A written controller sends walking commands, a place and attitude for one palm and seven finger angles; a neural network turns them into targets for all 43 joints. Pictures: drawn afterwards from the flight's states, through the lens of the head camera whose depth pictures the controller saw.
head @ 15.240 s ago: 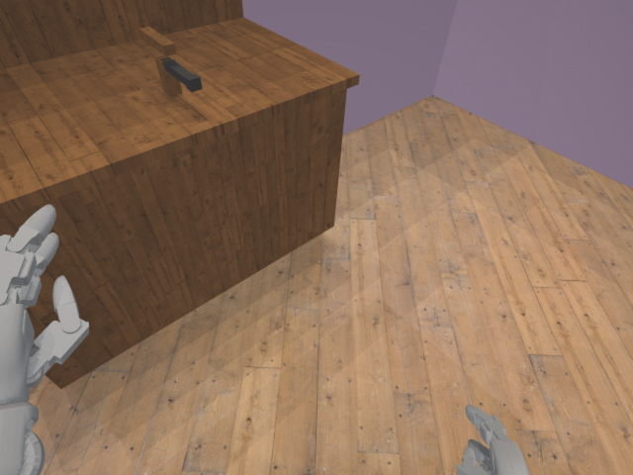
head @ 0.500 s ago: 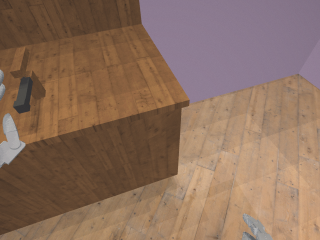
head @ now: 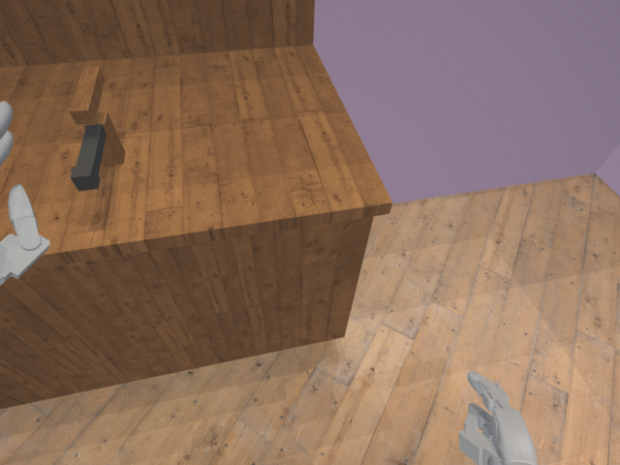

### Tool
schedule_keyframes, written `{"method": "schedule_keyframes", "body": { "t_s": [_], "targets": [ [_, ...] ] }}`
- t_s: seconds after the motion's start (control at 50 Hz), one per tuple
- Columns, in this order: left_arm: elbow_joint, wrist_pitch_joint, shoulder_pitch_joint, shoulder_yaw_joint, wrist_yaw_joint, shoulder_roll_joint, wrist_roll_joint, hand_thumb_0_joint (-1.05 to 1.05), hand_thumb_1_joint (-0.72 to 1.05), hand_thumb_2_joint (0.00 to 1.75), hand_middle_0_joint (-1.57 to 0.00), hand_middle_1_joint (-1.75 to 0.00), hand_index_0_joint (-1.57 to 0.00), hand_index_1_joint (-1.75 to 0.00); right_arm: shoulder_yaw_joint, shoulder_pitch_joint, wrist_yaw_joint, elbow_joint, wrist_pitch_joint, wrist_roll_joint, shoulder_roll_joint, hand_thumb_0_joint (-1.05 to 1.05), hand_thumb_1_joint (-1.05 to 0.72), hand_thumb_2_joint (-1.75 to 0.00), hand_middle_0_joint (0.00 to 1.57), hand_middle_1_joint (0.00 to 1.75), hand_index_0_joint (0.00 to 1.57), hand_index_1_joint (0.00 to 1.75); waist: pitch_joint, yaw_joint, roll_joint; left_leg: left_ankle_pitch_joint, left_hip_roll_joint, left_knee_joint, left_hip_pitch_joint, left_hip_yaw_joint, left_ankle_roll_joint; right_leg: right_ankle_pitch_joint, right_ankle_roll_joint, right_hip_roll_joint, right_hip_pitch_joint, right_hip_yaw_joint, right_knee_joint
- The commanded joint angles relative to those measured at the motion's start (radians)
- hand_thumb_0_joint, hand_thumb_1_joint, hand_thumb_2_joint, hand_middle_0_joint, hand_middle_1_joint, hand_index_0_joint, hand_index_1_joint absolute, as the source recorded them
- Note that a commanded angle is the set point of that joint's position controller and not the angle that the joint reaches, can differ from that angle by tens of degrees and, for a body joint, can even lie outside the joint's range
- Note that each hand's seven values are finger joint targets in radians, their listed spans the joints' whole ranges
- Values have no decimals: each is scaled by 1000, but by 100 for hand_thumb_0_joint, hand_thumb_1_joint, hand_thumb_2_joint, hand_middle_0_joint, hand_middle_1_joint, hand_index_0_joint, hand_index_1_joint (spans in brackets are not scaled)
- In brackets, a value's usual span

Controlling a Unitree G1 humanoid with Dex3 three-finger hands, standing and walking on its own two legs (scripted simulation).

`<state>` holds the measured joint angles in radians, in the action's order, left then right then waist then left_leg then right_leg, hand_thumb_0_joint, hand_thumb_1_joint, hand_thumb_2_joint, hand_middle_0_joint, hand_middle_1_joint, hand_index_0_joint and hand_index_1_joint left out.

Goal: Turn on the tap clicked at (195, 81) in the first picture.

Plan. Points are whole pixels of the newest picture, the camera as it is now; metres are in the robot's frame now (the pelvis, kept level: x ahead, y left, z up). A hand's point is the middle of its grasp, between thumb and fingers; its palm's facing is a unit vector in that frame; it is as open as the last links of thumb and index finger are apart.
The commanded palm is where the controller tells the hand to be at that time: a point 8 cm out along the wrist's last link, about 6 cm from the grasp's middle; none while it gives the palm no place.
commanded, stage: look again from close up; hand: left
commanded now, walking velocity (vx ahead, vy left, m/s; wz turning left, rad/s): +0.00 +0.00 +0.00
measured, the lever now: (85, 178) +0.45 +0.41 +0.07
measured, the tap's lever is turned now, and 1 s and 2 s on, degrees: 0 0 0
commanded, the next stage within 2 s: come to a stop and stand still in 0.24 s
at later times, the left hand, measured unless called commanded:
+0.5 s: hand (17, 238) +0.26 +0.32 +0.19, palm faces +0.40 -0.85 -0.33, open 7.4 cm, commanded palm +0.19 +0.35 +0.18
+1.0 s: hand (51, 252) +0.24 +0.28 +0.19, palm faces +0.39 -0.81 -0.43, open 7.4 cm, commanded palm +0.18 +0.31 +0.18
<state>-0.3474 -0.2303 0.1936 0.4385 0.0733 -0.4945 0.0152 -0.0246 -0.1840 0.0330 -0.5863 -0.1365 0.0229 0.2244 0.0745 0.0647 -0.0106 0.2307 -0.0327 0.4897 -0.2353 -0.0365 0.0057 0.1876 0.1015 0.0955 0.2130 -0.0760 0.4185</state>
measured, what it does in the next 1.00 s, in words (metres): stands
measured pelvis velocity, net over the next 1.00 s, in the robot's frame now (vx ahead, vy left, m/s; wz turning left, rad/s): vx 0.00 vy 0.03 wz -0.04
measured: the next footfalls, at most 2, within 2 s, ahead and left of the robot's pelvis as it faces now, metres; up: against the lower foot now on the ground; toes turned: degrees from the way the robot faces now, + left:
none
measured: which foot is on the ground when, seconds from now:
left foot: down 0.00-1.00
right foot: down 0.00-1.00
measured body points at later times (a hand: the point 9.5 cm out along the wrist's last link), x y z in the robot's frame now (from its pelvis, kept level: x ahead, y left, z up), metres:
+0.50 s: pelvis +0.02 +0.08 +0.00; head +0.03 +0.10 +0.45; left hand +0.23 +0.36 +0.21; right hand +0.18 -0.14 -0.07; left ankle +0.02 +0.13 -0.74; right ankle +0.03 -0.05 -0.74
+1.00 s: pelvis +0.00 +0.03 +0.00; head +0.03 +0.01 +0.45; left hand +0.22 +0.32 +0.21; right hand +0.17 -0.19 -0.10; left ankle +0.02 +0.13 -0.74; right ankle +0.02 -0.05 -0.74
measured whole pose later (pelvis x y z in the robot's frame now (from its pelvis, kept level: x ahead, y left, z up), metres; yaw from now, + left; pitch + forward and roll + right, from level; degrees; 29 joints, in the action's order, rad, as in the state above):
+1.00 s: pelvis +0.00 +0.03 +0.00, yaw -2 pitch +0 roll +0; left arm -0.40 -0.23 0.35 0.42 0.09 -0.37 0.06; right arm 0.03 -0.23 -0.03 -0.56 -0.12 0.01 0.23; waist 0.04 0.02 0.06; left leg 0.25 0.00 0.51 -0.26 -0.09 -0.04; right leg 0.22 0.06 0.07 0.26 -0.02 0.48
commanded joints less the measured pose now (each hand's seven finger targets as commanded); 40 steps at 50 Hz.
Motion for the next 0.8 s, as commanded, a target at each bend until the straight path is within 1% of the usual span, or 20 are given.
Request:
{"method": "schedule_keyframes", "body": {
  "t_s": [0.0, 0.02, 0.06, 0.12, 0.14, 0.16, 0.18, 0.2, 0.22, 0.24, 0.26, 0.3, 0.36, 0.44, 0.54, 0.64, 0.72, 0.74, 0.76, 0.78],
  "targets": [
    [15, -61, -16, -28, -2, 10, 55, 0, 90, 90, -20, -30, -20, -30, -20, 16, -30, 137, -58, 14, 101, 0, -90, -90, 20, 30, 20, 30, -215, -26, 140, -49, 8, -27, 54, 6, -30, -284, -125, -238, -99, 308, -104],
    [-49, -54, 70, -67, -3, 34, 56, 0, 90, 90, -20, -30, -20, -30, -20, 7, -43, 141, -51, 16, 110, 0, -90, -90, 20, 30, 20, 30, -228, -24, 137, -77, -6, -56, 61, 13, -37, -261, -143, -226, -115, 284, -92],
    [-143, -42, 183, -123, -5, 75, 50, 0, 90, 90, -20, -30, -20, -30, -17, 25, -59, 172, -38, 17, 110, 0, -90, -90, 20, 30, 20, 30, -228, -24, 81, -153, -45, -74, 93, 45, -46, -219, -136, -191, -87, 226, -60],
    [-200, -23, 216, -15, 21, -35, 36, 0, 90, 90, -20, -30, -20, -30, -7, 53, -39, 197, -25, 5, 113, 0, -90, -90, 20, 30, 20, 30, -189, -26, -119, -95, -62, -111, 65, 77, -41, -41, -104, -163, -32, 193, -99],
    [-232, -24, 189, 67, 34, -120, 35, 0, 90, 90, -20, -30, -20, -30, -4, 67, -27, 204, -19, 0, 120, 0, -90, -90, 20, 30, 20, 30, -183, -26, -110, -94, -54, -120, 67, 74, -33, -9, -87, -160, -17, 188, -101],
    [-220, -26, 185, 83, 35, -109, 40, 0, 90, 90, -20, -30, -20, -30, 3, 71, -15, 212, -17, -3, 106, 0, -90, -90, 20, 30, 20, 30, -180, -33, -135, -81, -56, -130, 56, 85, -35, 8, -79, -158, -15, 173, -94],
    [-235, -30, 155, 100, 35, -116, 43, 0, 90, 90, -20, -30, -20, -30, 8, 77, -6, 221, -16, -4, 102, 0, -90, -90, 20, 30, 20, 30, -172, -37, -132, -74, -56, -139, 52, 89, -36, 15, -76, -151, -4, 172, -85],
    [-257, -34, 119, 110, 35, -120, 46, 0, 90, 90, -20, -30, -20, -30, 11, 81, 3, 222, -16, -6, 101, 0, -90, -90, 20, 30, 20, 30, -160, -41, -76, -61, -58, -152, 50, 94, -38, 17, -73, -146, 5, 177, -75],
    [-299, -41, 66, 103, 36, -117, 46, 0, 90, 90, -20, -30, -20, -30, 14, 83, 8, 218, -20, -8, 101, 0, -90, -90, 20, 30, 20, 30, -158, -44, 1, -55, -65, -167, 46, 101, -39, 0, -71, -139, -3, 169, -50],
    [-369, -50, -18, 124, 41, -161, 40, 0, 90, 90, -20, -30, -20, -30, 17, 96, 13, 217, -24, -13, 103, 0, -90, -90, 20, 30, 20, 30, -160, -43, 118, -27, -81, -193, 40, 115, -40, 3, -72, -130, -11, 158, -14],
    [-352, -51, -18, 104, 42, -131, 38, 0, 90, 90, -20, -30, -20, -30, 18, 85, 14, 207, -30, -17, 96, 0, -90, -90, 20, 30, 20, 30, -171, -39, 182, -13, -99, -206, 28, 122, -44, -16, -72, -121, -37, 136, 18],
    [-354, -51, -31, 64, 38, -96, 27, 0, 90, 90, -20, -30, -20, -30, 19, 73, 5, 202, -50, -20, 94, 0, -90, -90, 20, 30, 20, 30, -178, -34, 227, -21, -99, -200, 26, 106, -44, -44, -70, -115, -65, 121, 29],
    [-362, -54, -24, -4, 34, -32, 19, 0, 90, 90, -20, -30, -20, -30, 14, 49, -7, 180, -75, -26, 97, 0, -90, -90, 20, 30, 20, 30, -223, -41, 170, -207, -96, -158, 120, 107, -12, -96, -68, -107, -38, 104, 33],
    [-241, -29, 114, -43, 29, 28, 13, 0, 90, 90, -20, -30, -20, -30, 0, 29, -23, 163, -64, -25, 103, 0, -90, -90, 20, 30, 20, 30, -207, -42, 117, -402, -126, -163, 182, 126, 33, -28, -78, -90, 43, 79, 62],
    [-235, -13, 114, 31, 29, -40, 20, 0, 90, 90, -20, -30, -20, -30, 2, 45, -23, 180, -16, -26, 97, 0, -90, -90, 20, 30, 20, 30, -161, -45, 104, -526, -156, -182, 175, 139, 64, 67, -85, -84, 91, 57, 94],
    [-358, -17, 60, 52, 30, -71, 29, 0, 90, 90, -20, -30, -20, -30, 7, 73, -16, 212, -2, -22, 92, 0, -90, -90, 20, 30, 20, 30, -203, -45, 92, -500, -117, -128, 142, 76, 70, -104, -78, -87, -27, 61, 19],
    [-372, -19, 130, 23, 37, -34, 38, 0, 90, 90, -20, -30, -20, -30, 6, 71, -12, 213, -11, -23, 91, 0, -90, -90, 20, 30, 20, 30, -246, -39, 105, -310, -64, -99, 90, 45, 38, -216, -64, -113, -105, 118, -21],
    [-622, -162, -816, 320, 58, -744, -19, 0, 90, 90, -20, -30, -20, -30, 122, -97, 36, 273, -30, 10, 161, 0, -90, -90, 20, 30, 20, 30, -108, -110, 331, -80, -105, -125, -227, 143, 2, 91, -142, -56, -132, 99, 189],
    [-208, -108, -416, 241, 39, -239, -28, 0, 90, 90, -20, -30, -20, -30, 53, -24, 6, 226, -58, 14, -20, 0, -90, -90, 20, 30, 20, 30, -250, -8, 242, 55, -160, -153, -52, 192, 14, 185, -86, -121, 71, 74, 185],
    [-204, -88, -290, 147, 39, -170, 6, 0, 90, 90, -20, -30, -20, -30, 51, 17, -21, 183, -65, -38, 50, 0, -90, -90, 20, 30, 20, 30, -156, -43, 269, -10, -135, -226, -3, 148, 36, 197, -74, -96, 81, 42, 197]
  ]
}}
